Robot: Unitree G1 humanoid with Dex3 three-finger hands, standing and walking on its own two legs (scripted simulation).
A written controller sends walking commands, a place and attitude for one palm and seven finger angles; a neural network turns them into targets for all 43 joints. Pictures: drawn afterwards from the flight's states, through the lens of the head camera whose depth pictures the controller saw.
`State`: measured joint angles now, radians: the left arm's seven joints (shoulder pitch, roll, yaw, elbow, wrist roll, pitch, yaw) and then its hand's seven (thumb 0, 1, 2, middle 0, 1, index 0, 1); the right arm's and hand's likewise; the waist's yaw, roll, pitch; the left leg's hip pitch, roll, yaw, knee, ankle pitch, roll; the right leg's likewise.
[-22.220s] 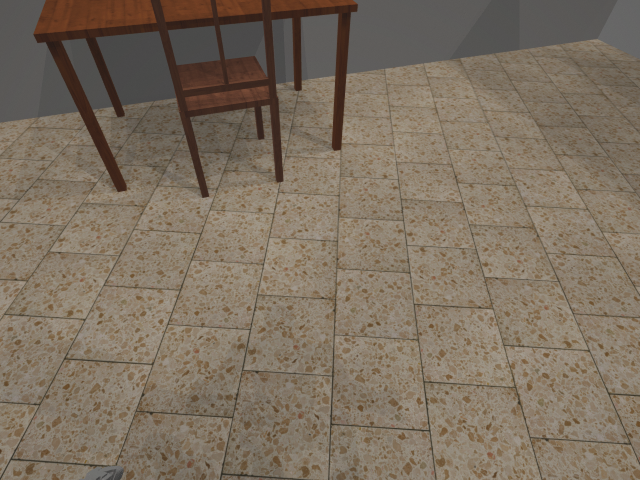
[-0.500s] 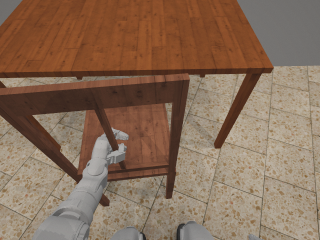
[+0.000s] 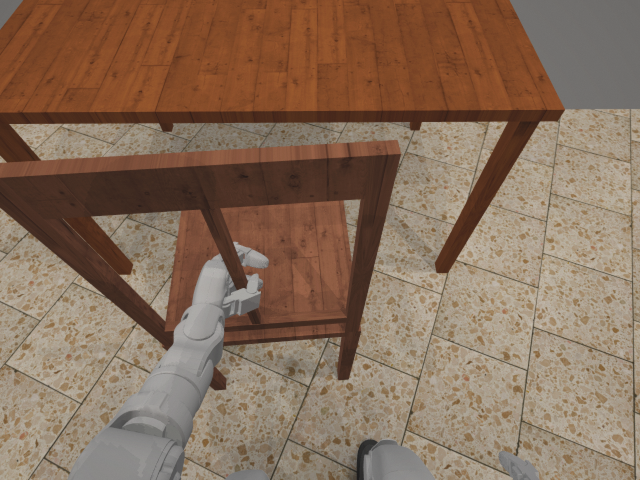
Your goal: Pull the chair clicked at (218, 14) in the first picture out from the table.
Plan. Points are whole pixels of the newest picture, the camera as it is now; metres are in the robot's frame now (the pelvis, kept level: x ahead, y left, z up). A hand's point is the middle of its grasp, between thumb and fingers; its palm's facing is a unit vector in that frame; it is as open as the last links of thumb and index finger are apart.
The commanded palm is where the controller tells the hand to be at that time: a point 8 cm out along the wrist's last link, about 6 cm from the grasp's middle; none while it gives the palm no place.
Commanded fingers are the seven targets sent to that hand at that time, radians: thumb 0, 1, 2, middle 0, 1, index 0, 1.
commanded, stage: step backward, pulling the chair out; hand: left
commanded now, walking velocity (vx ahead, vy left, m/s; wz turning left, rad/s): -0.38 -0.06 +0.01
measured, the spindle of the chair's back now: (238, 276) +0.38 +0.13 -0.05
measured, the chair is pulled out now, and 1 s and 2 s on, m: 0.21 0.32 0.53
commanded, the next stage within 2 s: stop walking, hand still on the chair in 1.84 s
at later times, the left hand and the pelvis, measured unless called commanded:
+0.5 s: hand (245, 337) +0.29 +0.11 -0.06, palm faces -0.03 -0.98 -0.19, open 4.9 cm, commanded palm +0.28 +0.16 -0.05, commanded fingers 0.00 0.90 0.90 -0.50 -1.45 -0.50 -1.45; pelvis -0.07 +0.00 +0.00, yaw +0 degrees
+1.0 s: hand (234, 375) +0.24 +0.12 -0.05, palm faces -0.06 -0.98 -0.18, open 4.8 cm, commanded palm +0.23 +0.17 -0.05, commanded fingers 0.00 0.90 0.90 -0.50 -1.45 -0.50 -1.45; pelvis -0.12 +0.02 +0.00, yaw +0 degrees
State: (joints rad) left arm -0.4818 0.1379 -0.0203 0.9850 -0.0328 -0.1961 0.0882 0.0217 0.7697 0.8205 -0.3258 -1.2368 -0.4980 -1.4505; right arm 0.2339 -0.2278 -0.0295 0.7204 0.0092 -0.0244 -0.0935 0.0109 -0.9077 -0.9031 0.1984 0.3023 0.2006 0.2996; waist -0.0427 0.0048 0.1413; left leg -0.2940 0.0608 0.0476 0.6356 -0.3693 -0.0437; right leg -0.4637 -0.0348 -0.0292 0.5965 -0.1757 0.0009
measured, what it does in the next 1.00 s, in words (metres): walks backwards: right foot, then left foot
